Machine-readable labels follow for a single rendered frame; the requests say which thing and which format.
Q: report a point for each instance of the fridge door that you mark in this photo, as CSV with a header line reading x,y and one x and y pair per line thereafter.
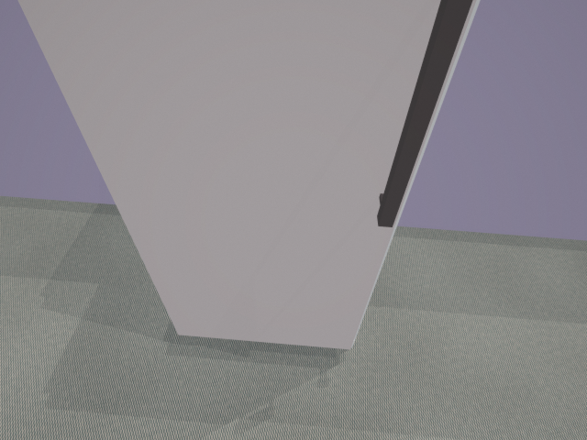
x,y
245,144

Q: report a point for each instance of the handle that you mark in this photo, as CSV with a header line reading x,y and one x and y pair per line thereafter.
x,y
445,35

